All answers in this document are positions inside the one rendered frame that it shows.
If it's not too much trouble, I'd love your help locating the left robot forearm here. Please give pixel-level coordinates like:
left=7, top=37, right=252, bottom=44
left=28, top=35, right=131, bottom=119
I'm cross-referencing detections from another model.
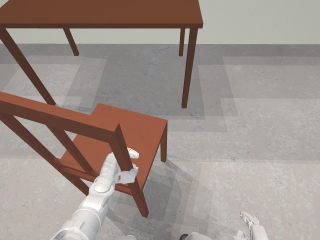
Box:
left=50, top=174, right=116, bottom=240

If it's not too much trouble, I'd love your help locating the table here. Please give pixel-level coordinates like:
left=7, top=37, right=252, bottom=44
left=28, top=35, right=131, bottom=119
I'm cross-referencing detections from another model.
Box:
left=0, top=0, right=203, bottom=109

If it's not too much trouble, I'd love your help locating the right robot hand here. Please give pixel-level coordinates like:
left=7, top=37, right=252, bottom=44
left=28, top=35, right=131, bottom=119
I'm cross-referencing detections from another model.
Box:
left=233, top=211, right=269, bottom=240

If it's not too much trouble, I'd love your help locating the left robot hand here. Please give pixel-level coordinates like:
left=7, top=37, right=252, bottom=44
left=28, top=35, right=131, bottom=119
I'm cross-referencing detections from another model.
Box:
left=100, top=147, right=139, bottom=184

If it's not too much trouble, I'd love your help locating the chair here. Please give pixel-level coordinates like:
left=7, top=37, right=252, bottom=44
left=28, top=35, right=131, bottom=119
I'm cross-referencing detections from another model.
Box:
left=0, top=91, right=168, bottom=218

